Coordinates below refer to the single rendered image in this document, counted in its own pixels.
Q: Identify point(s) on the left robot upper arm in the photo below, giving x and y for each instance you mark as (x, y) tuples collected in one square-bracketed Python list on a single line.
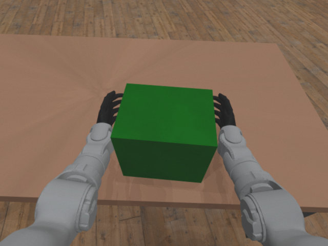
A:
[(65, 209)]

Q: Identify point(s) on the robot left forearm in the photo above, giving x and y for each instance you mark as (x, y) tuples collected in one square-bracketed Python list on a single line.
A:
[(92, 162)]

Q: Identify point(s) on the robot right hand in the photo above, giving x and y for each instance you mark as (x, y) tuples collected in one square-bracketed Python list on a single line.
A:
[(225, 114)]

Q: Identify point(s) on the robot left hand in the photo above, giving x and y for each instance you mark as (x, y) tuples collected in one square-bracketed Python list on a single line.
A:
[(106, 109)]

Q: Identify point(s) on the right robot upper arm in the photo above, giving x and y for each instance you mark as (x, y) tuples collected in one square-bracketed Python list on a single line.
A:
[(274, 219)]

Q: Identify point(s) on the carton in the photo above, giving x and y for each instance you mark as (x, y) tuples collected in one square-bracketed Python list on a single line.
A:
[(165, 132)]

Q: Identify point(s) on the table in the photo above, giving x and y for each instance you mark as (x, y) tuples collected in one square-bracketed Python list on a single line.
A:
[(52, 87)]

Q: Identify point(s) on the robot right forearm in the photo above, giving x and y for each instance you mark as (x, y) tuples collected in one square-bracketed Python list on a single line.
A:
[(242, 167)]

